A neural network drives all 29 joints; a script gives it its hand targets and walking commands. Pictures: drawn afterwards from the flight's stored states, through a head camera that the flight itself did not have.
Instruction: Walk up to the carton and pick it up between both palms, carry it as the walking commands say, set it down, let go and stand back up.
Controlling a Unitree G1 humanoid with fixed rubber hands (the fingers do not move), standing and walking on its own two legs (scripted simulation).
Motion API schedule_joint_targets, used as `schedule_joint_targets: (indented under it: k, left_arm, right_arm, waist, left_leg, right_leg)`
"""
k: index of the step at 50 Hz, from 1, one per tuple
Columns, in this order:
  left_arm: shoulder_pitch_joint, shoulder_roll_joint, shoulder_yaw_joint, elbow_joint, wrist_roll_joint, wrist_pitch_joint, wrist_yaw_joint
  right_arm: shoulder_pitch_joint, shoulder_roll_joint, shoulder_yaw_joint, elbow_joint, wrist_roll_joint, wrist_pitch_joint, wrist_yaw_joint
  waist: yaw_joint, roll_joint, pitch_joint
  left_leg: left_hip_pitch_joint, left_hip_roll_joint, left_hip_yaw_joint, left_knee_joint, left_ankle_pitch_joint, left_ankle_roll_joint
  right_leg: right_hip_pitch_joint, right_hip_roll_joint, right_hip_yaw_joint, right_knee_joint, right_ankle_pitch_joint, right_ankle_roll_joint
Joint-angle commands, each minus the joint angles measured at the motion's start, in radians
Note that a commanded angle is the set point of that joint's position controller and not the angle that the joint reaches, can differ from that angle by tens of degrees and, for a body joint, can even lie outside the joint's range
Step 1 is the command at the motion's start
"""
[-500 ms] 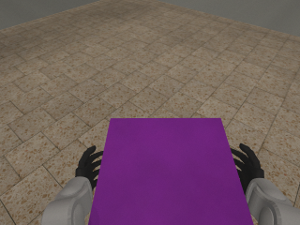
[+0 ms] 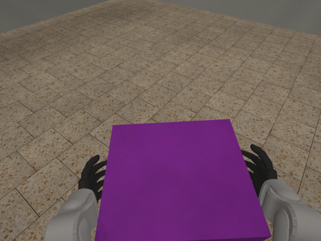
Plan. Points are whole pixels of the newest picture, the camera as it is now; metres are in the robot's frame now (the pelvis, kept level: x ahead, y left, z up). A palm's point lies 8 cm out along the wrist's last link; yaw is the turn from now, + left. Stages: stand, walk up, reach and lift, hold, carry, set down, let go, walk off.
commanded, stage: carry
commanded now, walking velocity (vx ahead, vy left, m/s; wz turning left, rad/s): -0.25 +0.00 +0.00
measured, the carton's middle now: (174, 193) +0.25 +0.00 +0.02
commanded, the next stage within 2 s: none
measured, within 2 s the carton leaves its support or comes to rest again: neither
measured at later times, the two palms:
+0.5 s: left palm out of the picture +0.03 +0.16 +0.09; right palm out of the picture +0.01 -0.20 +0.09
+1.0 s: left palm out of the picture -0.15 +0.24 +0.09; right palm out of the picture -0.14 -0.11 +0.10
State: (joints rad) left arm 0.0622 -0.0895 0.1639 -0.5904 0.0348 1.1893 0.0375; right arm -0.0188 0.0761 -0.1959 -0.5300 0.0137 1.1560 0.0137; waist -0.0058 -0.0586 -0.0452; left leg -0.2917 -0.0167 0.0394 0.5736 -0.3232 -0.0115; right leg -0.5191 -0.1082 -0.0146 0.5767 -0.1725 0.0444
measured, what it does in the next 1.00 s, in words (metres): walks backwards: right foot, then left foot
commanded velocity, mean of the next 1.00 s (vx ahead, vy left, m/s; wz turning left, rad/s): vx -0.16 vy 0.00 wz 0.00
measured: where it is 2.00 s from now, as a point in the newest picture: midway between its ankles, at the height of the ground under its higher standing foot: outside the picture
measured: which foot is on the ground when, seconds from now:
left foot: down 0.00-0.34, up 0.36-0.68, down 0.70-1.00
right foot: up 0.00-0.30, down 0.32-0.72, up 0.74-0.98, down 1.00-1.00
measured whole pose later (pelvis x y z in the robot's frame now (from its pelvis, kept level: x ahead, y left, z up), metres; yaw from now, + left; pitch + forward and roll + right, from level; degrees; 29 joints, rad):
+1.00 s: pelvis -0.37 +0.06 +0.01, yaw -1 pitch +4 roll -1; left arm 0.07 -0.05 0.13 -0.58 0.01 1.20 0.04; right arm 0.07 0.11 -0.20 -0.59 -0.02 1.15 0.02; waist 0.04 -0.02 -0.09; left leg -0.37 0.02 0.05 0.52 -0.22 0.02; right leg -0.26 -0.03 -0.05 0.48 -0.29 0.03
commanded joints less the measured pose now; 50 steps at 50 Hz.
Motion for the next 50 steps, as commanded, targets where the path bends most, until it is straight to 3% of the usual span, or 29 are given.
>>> schedule_joint_targets:
  k: [1,2,4,5,6,7,8,10,12,14,16,17,18,19,20,23,26,30,32,34,35,36,37,39,41,44,46,48,50]
  left_arm:
    - [-0.498,-0.724,-0.828,-0.175,-0.314,-0.01,-0.082]
    - [-0.567,-0.752,-0.856,-0.216,-0.343,-0.021,-0.085]
    - [-0.536,-0.771,-0.865,-0.194,-0.355,-0.032,-0.091]
    - [-0.509,-0.782,-0.87,-0.18,-0.355,-0.029,-0.092]
    - [-0.534,-0.773,-0.889,-0.215,-0.367,-0.032,-0.091]
    - [-0.445,-0.738,-0.853,-0.157,-0.332,-0.023,-0.088]
    - [-0.469,-0.733,-0.874,-0.186,-0.346,-0.025,-0.085]
    - [-0.451,-0.706,-0.861,-0.19,-0.332,-0.023,-0.079]
    - [-0.433,-0.698,-0.827,-0.161,-0.322,-0.015,-0.081]
    - [-0.415,-0.708,-0.799,-0.154,-0.305,-0.019,-0.082]
    - [-0.398,-0.672,-0.783,-0.129,-0.287,-0.014,-0.085]
    - [-0.405,-0.674,-0.783,-0.116,-0.289,-0.019,-0.087]
    - [-0.4,-0.689,-0.782,-0.119,-0.278,-0.018,-0.084]
    - [-0.415,-0.72,-0.78,-0.15,-0.281,-0.023,-0.085]
    - [-0.387,-0.691,-0.752,-0.141,-0.254,-0.021,-0.083]
    - [-0.483,-0.677,-0.748,-0.204,-0.255,-0.028,-0.08]
    - [-0.395,-0.626,-0.696,-0.124,-0.235,-0.019,-0.08]
    - [-0.411,-0.639,-0.723,-0.149,-0.259,-0.022,-0.077]
    - [-0.392,-0.659,-0.73,-0.14,-0.259,-0.02,-0.076]
    - [-0.389,-0.655,-0.743,-0.145,-0.262,-0.02,-0.074]
    - [-0.393,-0.628,-0.75,-0.131,-0.258,-0.012,-0.067]
    - [-0.432,-0.668,-0.799,-0.167,-0.289,-0.016,-0.074]
    - [-0.512,-0.691,-0.823,-0.189,-0.306,-0.015,-0.08]
    - [-0.584,-0.744,-0.862,-0.213,-0.342,-0.023,-0.086]
    - [-0.539,-0.783,-0.875,-0.19,-0.353,-0.031,-0.093]
    - [-0.501,-0.733,-0.886,-0.2,-0.338,-0.033,-0.08]
    - [-0.476,-0.692,-0.864,-0.199,-0.33,-0.03,-0.077]
    - [-0.426,-0.695,-0.832,-0.151,-0.312,-0.017,-0.078]
    - [-0.431,-0.672,-0.805,-0.144,-0.287,-0.02,-0.081]
  right_arm:
    - [-0.289,0.699,0.804,-0.15,0.221,0.019,0.058]
    - [-0.27,0.728,0.79,-0.135,0.211,0.013,0.062]
    - [-0.28,0.726,0.783,-0.18,0.206,-0.001,0.065]
    - [-0.279,0.719,0.785,-0.192,0.2,-0.001,0.059]
    - [-0.262,0.706,0.772,-0.187,0.193,-0.002,0.06]
    - [-0.257,0.675,0.787,-0.191,0.2,0.002,0.062]
    - [-0.221,0.669,0.776,-0.174,0.186,0.007,0.057]
    - [-0.201,0.65,0.786,-0.166,0.189,0.009,0.057]
    - [-0.223,0.648,0.806,-0.175,0.196,0.016,0.053]
    - [-0.27,0.654,0.843,-0.198,0.226,0.014,0.059]
    - [-0.227,0.619,0.833,-0.166,0.206,0.026,0.056]
    - [-0.252,0.641,0.844,-0.187,0.21,0.027,0.057]
    - [-0.315,0.651,0.854,-0.213,0.234,0.028,0.065]
    - [-0.345,0.697,0.867,-0.215,0.255,0.022,0.069]
    - [-0.351,0.697,0.871,-0.196,0.266,0.026,0.073]
    - [-0.405,0.733,0.872,-0.157,0.278,0.022,0.074]
    - [-0.376,0.672,0.864,-0.138,0.256,0.032,0.051]
    - [-0.319,0.679,0.843,-0.131,0.239,0.037,0.041]
    - [-0.316,0.697,0.845,-0.14,0.249,0.035,0.043]
    - [-0.324,0.69,0.836,-0.147,0.244,0.029,0.047]
    - [-0.278,0.662,0.809,-0.109,0.224,0.035,0.046]
    - [-0.284,0.664,0.8,-0.126,0.218,0.016,0.052]
    - [-0.267,0.687,0.791,-0.113,0.207,0.015,0.054]
    - [-0.299,0.72,0.787,-0.146,0.209,0.009,0.064]
    - [-0.309,0.728,0.79,-0.196,0.209,-0.005,0.062]
    - [-0.251,0.671,0.78,-0.171,0.2,-0.004,0.059]
    - [-0.211,0.642,0.778,-0.16,0.184,0.004,0.055]
    - [-0.244,0.624,0.789,-0.168,0.193,0.009,0.048]
    - [-0.26,0.62,0.812,-0.165,0.199,0.012,0.048]
  waist:
    - [-0.017,0.312,-0.147]
    - [-0.006,0.27,-0.162]
    - [0.005,0.199,-0.191]
    - [0.007,0.217,-0.208]
    - [0.005,0.259,-0.226]
    - [0.006,0.217,-0.234]
    - [0.0,0.248,-0.242]
    - [-0.01,0.272,-0.252]
    - [-0.007,0.229,-0.291]
    - [0.001,0.215,-0.314]
    - [-0.006,0.078,-0.268]
    - [0.003,-0.118,-0.249]
    - [0.011,-0.142,-0.208]
    - [0.028,-0.132,-0.181]
    - [0.034,-0.073,-0.174]
    - [0.029,-0.086,-0.175]
    - [0.026,-0.125,-0.203]
    - [0.028,-0.202,-0.289]
    - [0.022,-0.198,-0.303]
    - [0.016,-0.051,-0.281]
    - [0.012,0.044,-0.232]
    - [-0.006,0.334,-0.19]
    - [-0.014,0.323,-0.12]
    - [0.001,0.254,-0.13]
    - [0.013,0.207,-0.162]
    - [0.004,0.271,-0.217]
    - [0.001,0.211,-0.272]
    - [0.012,0.194,-0.283]
    - [0.006,0.1,-0.296]
  left_leg:
    - [-0.011,0.394,-0.291,-0.258,0.528,0.173]
    - [-0.001,0.352,-0.192,-0.228,0.554,0.151]
    - [0.029,0.29,-0.111,-0.189,0.557,0.12]
    - [0.05,0.271,-0.085,-0.166,0.514,0.103]
    - [0.123,0.263,-0.109,-0.162,0.541,0.087]
    - [0.101,0.268,-0.112,-0.164,0.522,0.095]
    - [0.078,0.283,-0.165,-0.208,0.384,0.1]
    - [0.098,0.301,-0.221,-0.224,0.346,0.113]
    - [0.137,0.314,-0.268,-0.218,0.333,0.111]
    - [0.116,0.262,-0.231,-0.177,0.269,0.056]
    - [-0.066,0.174,-0.183,-0.134,0.072,-0.013]
    - [-0.176,0.085,-0.087,-0.037,0.025,-0.065]
    - [-0.149,0.068,-0.023,0.131,-0.007,-0.06]
    - [-0.168,0.033,-0.035,0.356,-0.099,-0.058]
    - [-0.165,0.024,-0.099,0.494,-0.129,-0.045]
    - [-0.227,0.02,-0.123,0.562,-0.118,-0.048]
    - [-0.227,-0.006,-0.084,0.462,-0.15,-0.068]
    - [-0.142,0.014,0.001,0.205,-0.196,-0.059]
    - [-0.06,0.01,0.027,0.008,-0.171,-0.039]
    - [0.06,0.07,-0.019,-0.209,-0.072,-0.026]
    - [0.12,0.188,-0.135,-0.259,-0.035,-0.005]
    - [0.052,0.371,-0.389,-0.303,0.054,0.084]
    - [-0.097,0.395,-0.314,-0.332,0.139,0.133]
    - [-0.082,0.325,-0.188,-0.306,0.107,0.112]
    - [-0.012,0.256,-0.099,-0.25,0.204,0.061]
    - [0.115,0.26,-0.121,-0.191,0.44,0.072]
    - [0.153,0.283,-0.189,-0.207,0.349,0.09]
    - [0.124,0.253,-0.19,-0.188,0.308,0.062]
    - [0.043,0.19,-0.158,-0.131,0.196,0.008]
  right_leg:
    - [-0.032,0.099,0.023,0.415,-0.324,-0.005]
    - [-0.038,0.097,0.046,0.505,-0.289,-0.014]
    - [-0.055,0.101,0.052,0.556,-0.23,-0.035]
    - [-0.049,0.101,0.035,0.52,-0.231,-0.031]
    - [-0.064,0.109,0.011,0.454,-0.259,-0.027]
    - [-0.018,0.111,-0.007,0.415,-0.276,-0.019]
    - [0.007,0.126,-0.048,0.351,-0.305,-0.021]
    - [0.067,0.122,-0.066,0.217,-0.309,-0.02]
    - [0.134,0.105,-0.033,0.058,-0.276,-0.03]
    - [0.259,0.104,-0.058,-0.151,-0.162,-0.03]
    - [0.405,-0.037,0.099,-0.218,-0.077,-0.047]
    - [0.381,-0.197,0.256,-0.196,0.058,-0.104]
    - [0.245,-0.242,0.226,-0.183,0.177,-0.146]
    - [0.173,-0.256,0.217,-0.21,0.248,-0.186]
    - [0.134,-0.257,0.219,-0.231,0.27,-0.206]
    - [0.211,-0.201,0.148,-0.173,0.288,-0.167]
    - [0.286,-0.163,0.175,-0.19,0.222,-0.137]
    - [0.371,-0.163,0.203,-0.213,0.222,-0.164]
    - [0.363,-0.149,0.19,-0.211,0.192,-0.144]
    - [0.252,-0.092,0.12,-0.111,0.063,-0.081]
    - [0.117,-0.064,0.098,-0.058,-0.07,-0.049]
    - [-0.038,0.06,-0.001,0.066,-0.2,0.008]
    - [0.044,0.07,0.016,0.236,-0.222,0.008]
    - [0.01,0.084,0.057,0.406,-0.199,-0.006]
    - [0.009,0.083,0.053,0.336,-0.15,-0.022]
    - [0.054,0.092,-0.036,0.155,-0.227,-0.007]
    - [0.137,0.1,-0.059,0.02,-0.224,-0.009]
    - [0.295,0.082,-0.05,-0.173,-0.072,-0.015]
    - [0.424,-0.044,0.079,-0.211,0.066,-0.027]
